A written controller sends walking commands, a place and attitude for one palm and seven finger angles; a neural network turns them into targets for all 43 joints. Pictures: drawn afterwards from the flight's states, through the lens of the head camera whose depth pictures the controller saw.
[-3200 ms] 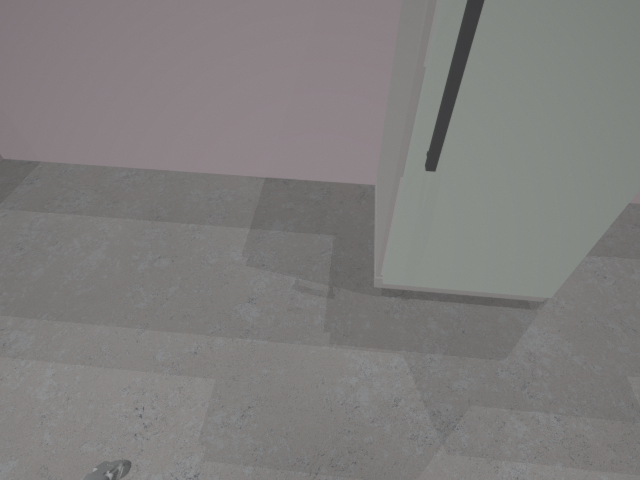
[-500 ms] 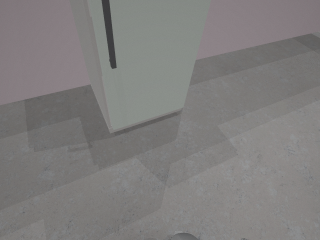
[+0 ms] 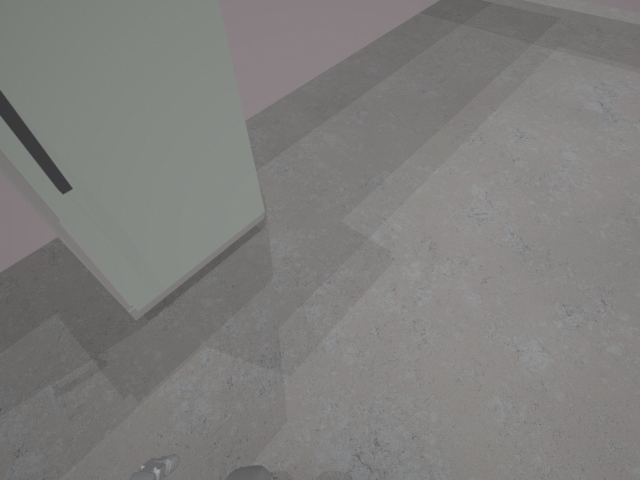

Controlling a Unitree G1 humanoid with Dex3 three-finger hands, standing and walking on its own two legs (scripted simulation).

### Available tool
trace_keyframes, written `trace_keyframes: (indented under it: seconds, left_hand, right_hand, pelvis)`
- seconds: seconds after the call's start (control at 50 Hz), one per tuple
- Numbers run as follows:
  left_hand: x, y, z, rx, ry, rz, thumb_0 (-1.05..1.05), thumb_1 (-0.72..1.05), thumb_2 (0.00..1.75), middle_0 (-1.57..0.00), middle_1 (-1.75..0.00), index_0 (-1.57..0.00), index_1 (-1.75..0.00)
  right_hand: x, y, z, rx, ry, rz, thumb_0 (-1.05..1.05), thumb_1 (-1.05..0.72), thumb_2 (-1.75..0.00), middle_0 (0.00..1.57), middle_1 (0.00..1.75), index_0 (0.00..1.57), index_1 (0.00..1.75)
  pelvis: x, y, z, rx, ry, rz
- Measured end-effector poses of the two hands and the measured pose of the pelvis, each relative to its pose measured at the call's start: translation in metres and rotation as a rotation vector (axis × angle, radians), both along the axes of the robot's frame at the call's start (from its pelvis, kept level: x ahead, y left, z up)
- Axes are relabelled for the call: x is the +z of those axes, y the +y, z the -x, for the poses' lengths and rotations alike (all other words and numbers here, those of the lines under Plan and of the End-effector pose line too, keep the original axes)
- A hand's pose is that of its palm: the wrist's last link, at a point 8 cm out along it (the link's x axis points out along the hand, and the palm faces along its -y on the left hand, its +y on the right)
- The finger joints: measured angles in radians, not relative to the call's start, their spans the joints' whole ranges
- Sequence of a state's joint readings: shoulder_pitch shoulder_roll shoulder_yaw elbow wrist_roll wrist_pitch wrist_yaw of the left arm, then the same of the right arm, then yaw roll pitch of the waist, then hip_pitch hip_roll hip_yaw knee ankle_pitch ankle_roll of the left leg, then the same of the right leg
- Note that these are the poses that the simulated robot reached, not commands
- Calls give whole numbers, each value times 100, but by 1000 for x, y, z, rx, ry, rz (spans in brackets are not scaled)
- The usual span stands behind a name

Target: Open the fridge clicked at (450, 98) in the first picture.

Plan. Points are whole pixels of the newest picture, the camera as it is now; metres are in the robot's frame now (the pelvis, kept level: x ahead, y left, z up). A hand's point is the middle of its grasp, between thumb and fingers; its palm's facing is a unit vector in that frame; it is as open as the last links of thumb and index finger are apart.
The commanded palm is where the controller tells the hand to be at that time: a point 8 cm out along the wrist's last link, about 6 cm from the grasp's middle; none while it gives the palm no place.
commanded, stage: walk to a spot facing it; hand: left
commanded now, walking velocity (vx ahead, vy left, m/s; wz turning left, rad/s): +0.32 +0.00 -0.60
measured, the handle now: out of the picture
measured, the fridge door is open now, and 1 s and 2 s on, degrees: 0 0 0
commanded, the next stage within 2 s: none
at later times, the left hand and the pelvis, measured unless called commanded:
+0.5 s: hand (162, 448) +0.19 +0.26 -0.18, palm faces -0.18 -0.97 -0.16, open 7.4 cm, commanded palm none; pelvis +0.16 +0.06 +0.00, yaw -17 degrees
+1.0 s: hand (301, 267) +0.52 +0.07 -0.17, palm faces -0.56 -0.80 -0.20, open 7.3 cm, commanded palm none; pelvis +0.31 +0.00 -0.02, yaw -34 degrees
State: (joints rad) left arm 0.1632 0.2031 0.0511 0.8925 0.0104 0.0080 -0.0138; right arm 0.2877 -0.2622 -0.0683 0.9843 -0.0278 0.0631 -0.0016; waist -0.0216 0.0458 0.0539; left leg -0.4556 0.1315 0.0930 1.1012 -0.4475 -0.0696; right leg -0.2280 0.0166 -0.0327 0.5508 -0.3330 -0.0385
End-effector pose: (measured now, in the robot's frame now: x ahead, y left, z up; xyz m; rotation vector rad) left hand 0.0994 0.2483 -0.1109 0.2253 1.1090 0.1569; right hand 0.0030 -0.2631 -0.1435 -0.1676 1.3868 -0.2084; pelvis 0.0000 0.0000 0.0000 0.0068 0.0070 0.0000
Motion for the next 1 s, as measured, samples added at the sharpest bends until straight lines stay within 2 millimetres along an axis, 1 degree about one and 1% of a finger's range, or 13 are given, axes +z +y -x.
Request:
trace_keyframes:
  seconds: [0.06, 0.14, 0.28, 0.36, 0.4, 0.46, 0.54, 0.6, 0.68, 0.78, 0.88, 0.94, 1.0]
  left_hand:
    - [2, -5, 3, -17, 37, 6, 1, 91, 90, -20, -30, -21, -30]
    - [-2, -5, 11, -25, 105, 21, 1, 91, 90, -20, -30, -21, -30]
    - [-22, 15, 20, 5, 247, 50, 1, 91, 90, -20, -30, -21, -30]
    - [-43, 39, 7, 6, 334, 68, 1, 90, 90, -20, -30, -21, -30]
    - [-51, 51, -12, -16, 370, 73, 1, 91, 90, -20, -30, -21, -30]
    - [-48, 62, -58, -84, 362, 72, 1, 91, 90, -20, -30, -20, -30]
    - [-36, 65, -140, -162, 262, 71, 1, 91, 90, -20, -30, -20, -30]
    - [-27, 58, -198, -216, 192, 64, 1, 91, 90, -20, -30, -20, -30]
    - [-22, 40, -264, -293, 144, 53, 1, 91, 90, -19, -30, -20, -30]
    - [-23, -5, -334, -407, 121, 54, 1, 91, 90, -19, -30, -20, -30]
    - [-29, -71, -396, -545, 91, 61, 1, 91, 90, -19, -30, -20, -30]
    - [-35, -111, -428, -611, 32, 66, 1, 91, 90, -19, -30, -20, -30]
    - [-33, -133, -445, -628, -12, 66, 1, 91, 90, -20, -30, -20, -30]
  right_hand:
    - [9, -3, -26, -14, -78, -1, 1, -91, -90, 20, 30, 19, 29]
    - [18, -1, -68, -25, -178, 4, 1, -91, -90, 20, 30, 19, 29]
    - [31, 24, -155, 1, -298, 24, 1, -91, -90, 20, 30, 19, 29]
    - [34, 46, -208, 10, -378, 59, 1, -91, -90, 20, 30, 19, 29]
    - [36, 55, -220, -6, -410, 80, 0, -91, -90, 20, 30, 20, 30]
    - [42, 68, -214, -76, -397, 89, 0, -91, -90, 20, 30, 20, 30]
    - [43, 86, -186, -186, -289, 81, 0, -91, -90, 20, 30, 20, 30]
    - [39, 93, -160, -286, -198, 86, 0, -93, -90, 20, 30, 20, 30]
    - [31, 109, -130, -394, -77, 62, 0, -93, -90, 20, 30, 20, 30]
    - [20, 133, -105, -508, 57, -1, 0, -92, -90, 20, 30, 19, 29]
    - [6, 147, -96, -617, 154, -76, 0, -91, -90, 20, 30, 19, 30]
    - [-8, 141, -101, -669, 184, -119, 0, -91, -90, 20, 30, 20, 30]
    - [-16, 118, -123, -690, 155, -118, 1, -91, -90, 20, 30, 20, 30]
  pelvis:
    - [7, -2, -12, -33, -1, -9]
    - [9, 2, -31, -73, -1, -4]
    - [4, 24, -78, -135, 3, 23]
    - [-10, 44, -115, -185, 3, 34]
    - [-14, 53, -129, -227, -9, 32]
    - [-6, 61, -150, -279, -24, 45]
    - [7, 67, -178, -321, -23, 53]
    - [11, 69, -200, -359, -17, 48]
    - [10, 66, -226, -407, -11, 35]
    - [5, 54, -255, -464, -6, 22]
    - [-7, 31, -282, -529, 3, 12]
    - [-20, 10, -298, -558, 2, 6]
    - [-21, -3, -307, -593, -11, 5]
